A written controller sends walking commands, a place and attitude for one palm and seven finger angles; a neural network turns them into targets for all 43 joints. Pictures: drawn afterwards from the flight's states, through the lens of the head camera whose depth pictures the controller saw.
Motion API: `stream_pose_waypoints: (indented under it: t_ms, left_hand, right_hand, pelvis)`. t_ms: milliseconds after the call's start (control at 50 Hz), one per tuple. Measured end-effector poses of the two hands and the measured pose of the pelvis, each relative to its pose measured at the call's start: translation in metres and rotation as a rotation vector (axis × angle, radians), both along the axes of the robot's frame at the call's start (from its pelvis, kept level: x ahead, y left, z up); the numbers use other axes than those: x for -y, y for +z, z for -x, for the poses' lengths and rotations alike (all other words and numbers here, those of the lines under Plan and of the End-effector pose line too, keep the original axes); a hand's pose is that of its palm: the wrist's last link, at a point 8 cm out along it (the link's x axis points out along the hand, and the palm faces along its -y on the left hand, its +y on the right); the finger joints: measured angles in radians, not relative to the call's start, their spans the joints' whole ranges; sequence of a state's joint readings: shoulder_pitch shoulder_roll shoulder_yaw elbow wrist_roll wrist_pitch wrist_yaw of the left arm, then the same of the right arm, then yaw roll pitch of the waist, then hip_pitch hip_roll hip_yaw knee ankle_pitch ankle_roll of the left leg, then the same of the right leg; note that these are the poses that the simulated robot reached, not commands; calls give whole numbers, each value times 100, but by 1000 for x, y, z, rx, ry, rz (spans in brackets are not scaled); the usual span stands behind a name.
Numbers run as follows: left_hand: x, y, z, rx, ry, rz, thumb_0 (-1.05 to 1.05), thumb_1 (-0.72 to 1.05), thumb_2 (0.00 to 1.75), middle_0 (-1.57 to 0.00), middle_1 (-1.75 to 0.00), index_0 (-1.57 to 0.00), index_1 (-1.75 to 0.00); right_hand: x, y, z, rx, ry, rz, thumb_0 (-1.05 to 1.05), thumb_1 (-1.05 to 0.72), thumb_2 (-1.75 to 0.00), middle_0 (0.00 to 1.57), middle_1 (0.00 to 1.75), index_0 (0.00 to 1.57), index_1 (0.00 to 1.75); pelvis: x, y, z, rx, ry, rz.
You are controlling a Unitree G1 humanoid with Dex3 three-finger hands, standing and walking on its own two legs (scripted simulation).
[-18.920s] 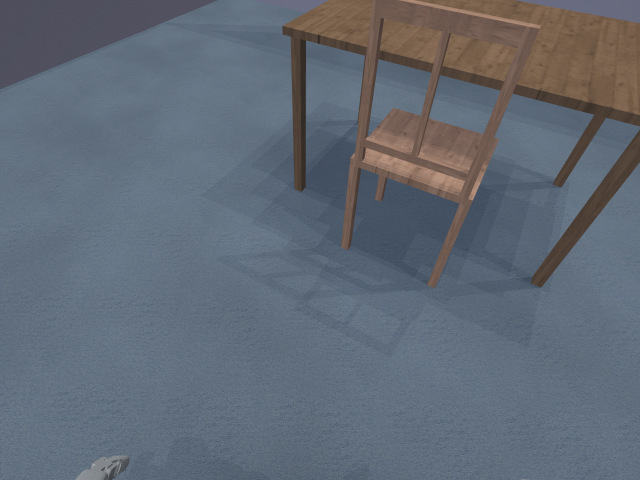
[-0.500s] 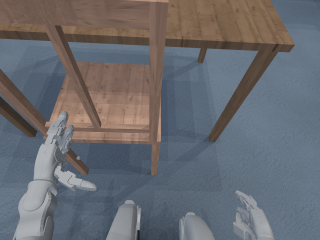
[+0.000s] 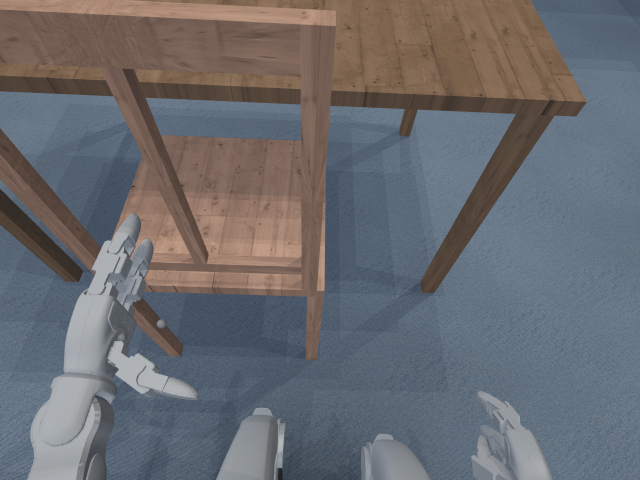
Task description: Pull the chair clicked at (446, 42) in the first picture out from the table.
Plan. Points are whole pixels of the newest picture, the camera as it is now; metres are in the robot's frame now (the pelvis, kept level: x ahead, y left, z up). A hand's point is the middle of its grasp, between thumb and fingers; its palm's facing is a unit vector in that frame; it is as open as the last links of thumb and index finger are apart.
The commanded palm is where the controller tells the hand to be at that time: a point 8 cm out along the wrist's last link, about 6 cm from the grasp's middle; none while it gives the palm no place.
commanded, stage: aim the fingers beside a spindle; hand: left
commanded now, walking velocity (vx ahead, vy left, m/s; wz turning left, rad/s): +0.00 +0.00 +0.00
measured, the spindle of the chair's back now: (171, 189) +0.45 +0.22 +0.07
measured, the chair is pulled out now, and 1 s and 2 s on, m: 0.00 0.00 0.00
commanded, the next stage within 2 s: push the fingers through the gap in 0.68 s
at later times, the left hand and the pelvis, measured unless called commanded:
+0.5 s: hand (165, 335) +0.28 +0.21 +0.00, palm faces +0.01 -1.00 +0.00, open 16.9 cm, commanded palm +0.27 +0.24 +0.03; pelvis -0.01 +0.01 -0.01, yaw +0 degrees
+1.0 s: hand (170, 307) +0.30 +0.19 +0.04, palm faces +0.02 -1.00 -0.07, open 16.9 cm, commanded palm +0.29 +0.24 +0.02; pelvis -0.01 +0.00 -0.01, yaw +0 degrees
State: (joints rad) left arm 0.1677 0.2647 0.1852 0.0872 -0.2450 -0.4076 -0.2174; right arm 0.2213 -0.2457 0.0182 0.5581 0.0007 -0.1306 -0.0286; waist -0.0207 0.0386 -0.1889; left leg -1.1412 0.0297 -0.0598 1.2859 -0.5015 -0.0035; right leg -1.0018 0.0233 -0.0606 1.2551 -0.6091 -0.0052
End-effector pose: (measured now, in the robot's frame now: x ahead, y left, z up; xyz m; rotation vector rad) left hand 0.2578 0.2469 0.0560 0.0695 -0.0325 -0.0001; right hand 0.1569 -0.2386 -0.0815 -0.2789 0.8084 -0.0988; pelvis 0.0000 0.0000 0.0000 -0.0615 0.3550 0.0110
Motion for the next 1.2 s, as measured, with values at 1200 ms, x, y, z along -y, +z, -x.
stream_pose_waypoints:
  t_ms: [1200]
  left_hand:
    - [5, -31, -45, -82, -16, 26, -1, -50, 30, -6, -8, -6, -8]
  right_hand:
    - [7, -12, 13, -49, -31, 20, 1, -90, -89, 20, 30, 20, 30]
  pelvis:
    - [1, -9, 5, -27, -9, 1]
